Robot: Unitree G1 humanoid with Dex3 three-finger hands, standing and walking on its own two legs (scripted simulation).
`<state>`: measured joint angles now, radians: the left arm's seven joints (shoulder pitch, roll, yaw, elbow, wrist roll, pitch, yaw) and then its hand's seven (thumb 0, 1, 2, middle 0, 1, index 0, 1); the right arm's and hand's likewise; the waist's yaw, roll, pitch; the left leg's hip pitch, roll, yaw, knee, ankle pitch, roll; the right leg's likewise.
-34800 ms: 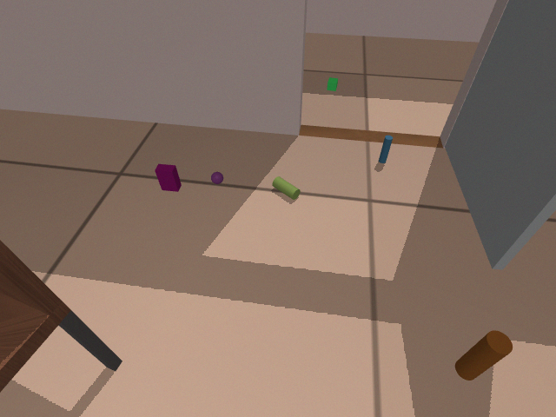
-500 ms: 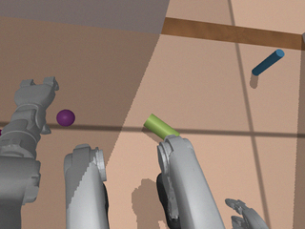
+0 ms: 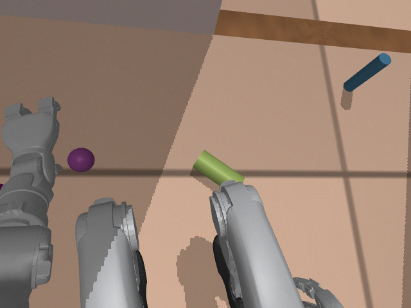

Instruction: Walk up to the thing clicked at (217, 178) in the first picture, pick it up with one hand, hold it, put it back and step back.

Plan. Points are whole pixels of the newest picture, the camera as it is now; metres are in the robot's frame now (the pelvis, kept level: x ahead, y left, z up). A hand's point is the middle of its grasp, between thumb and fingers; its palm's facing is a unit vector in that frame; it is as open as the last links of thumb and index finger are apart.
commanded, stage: home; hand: left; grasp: from above
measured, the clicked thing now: (81, 159) +0.46 +0.27 -0.31
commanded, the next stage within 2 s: none
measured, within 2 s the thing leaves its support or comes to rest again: neither
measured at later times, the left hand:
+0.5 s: hand out of the picture +0.27 +0.25 +0.08, palm faces -0.15 -0.75 -0.65, open 7.7 cm
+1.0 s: hand out of the picture +0.22 +0.22 +0.30, palm faces +0.20 -0.95 -0.22, open 7.4 cm
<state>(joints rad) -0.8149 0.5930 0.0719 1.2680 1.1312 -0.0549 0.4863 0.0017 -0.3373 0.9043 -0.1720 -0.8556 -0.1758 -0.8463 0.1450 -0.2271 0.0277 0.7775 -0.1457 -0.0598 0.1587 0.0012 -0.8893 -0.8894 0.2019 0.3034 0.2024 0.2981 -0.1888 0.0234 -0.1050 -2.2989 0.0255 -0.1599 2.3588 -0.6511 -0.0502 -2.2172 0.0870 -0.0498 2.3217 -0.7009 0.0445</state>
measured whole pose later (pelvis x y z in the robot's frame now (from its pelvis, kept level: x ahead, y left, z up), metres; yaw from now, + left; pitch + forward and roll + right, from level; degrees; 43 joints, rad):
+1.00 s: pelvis +0.07 +0.01 +0.35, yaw +9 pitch +14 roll -3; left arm 0.45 0.22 0.04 -0.10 -0.06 0.45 0.07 0.01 0.90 0.89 -0.20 -0.30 -0.20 -0.30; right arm 0.31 -0.20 0.05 0.53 0.04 -0.16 -0.17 0.01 -0.90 -0.89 0.20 0.30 0.20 0.30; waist -0.07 0.05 -0.20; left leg -0.88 0.03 -0.08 1.12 -0.49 -0.02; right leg -0.79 0.02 -0.03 1.06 -0.52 0.01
